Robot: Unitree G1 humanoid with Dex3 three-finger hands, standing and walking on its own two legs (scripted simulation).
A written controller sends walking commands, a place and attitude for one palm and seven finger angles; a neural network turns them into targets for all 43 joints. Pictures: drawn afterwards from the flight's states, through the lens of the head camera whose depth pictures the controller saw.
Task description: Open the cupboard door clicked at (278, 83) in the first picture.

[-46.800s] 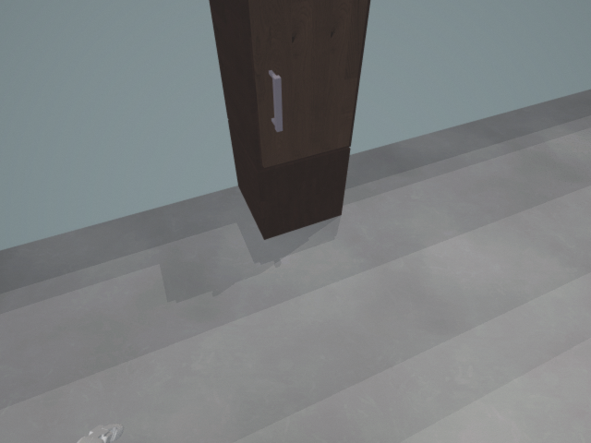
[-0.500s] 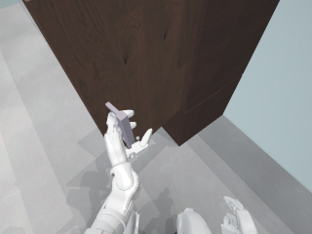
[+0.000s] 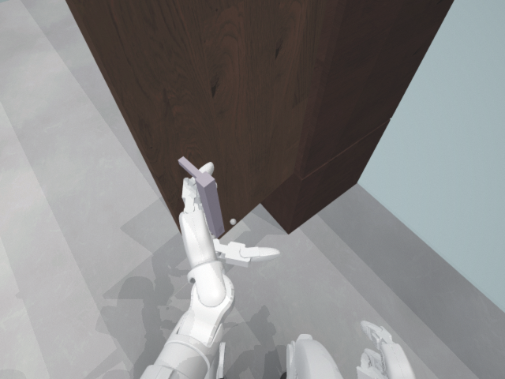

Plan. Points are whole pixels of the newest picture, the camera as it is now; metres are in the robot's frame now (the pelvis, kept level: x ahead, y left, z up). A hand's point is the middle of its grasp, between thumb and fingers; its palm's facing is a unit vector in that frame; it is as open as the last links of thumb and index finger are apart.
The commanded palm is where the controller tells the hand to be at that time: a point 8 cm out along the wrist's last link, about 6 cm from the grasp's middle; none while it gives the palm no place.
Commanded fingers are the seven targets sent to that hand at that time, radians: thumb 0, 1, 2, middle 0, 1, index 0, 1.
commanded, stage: slide the hand sideways off the handle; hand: left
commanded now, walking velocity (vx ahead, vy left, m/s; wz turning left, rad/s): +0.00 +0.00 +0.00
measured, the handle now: (203, 201) +0.39 +0.09 +0.02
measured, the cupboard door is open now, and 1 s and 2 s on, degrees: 98 100 100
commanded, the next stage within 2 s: draw the hand back to the body in 1.28 s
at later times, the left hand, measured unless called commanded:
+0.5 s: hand (227, 247) +0.31 +0.05 +0.03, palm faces -0.13 -0.99 +0.04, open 16.3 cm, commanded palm +0.28 +0.11 +0.02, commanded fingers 0.00 -0.50 0.30 -0.15 -0.30 -0.15 -0.30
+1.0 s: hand (204, 284) +0.26 +0.08 +0.02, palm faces -0.11 -0.99 -0.02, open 16.3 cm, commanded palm +0.24 +0.15 +0.02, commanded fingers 0.00 -0.50 0.30 -0.15 -0.30 -0.15 -0.30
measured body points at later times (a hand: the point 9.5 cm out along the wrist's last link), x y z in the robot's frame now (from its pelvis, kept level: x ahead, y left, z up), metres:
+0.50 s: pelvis +0.00 +0.02 +0.00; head +0.08 +0.02 +0.44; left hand +0.31 +0.10 +0.03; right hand +0.15 -0.22 -0.11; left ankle +0.03 +0.14 -0.63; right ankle +0.02 -0.10 -0.63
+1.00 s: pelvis +0.01 +0.01 -0.01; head +0.09 +0.00 +0.43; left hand +0.26 +0.13 +0.02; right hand +0.20 -0.21 -0.10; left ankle +0.03 +0.14 -0.63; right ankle +0.02 -0.10 -0.63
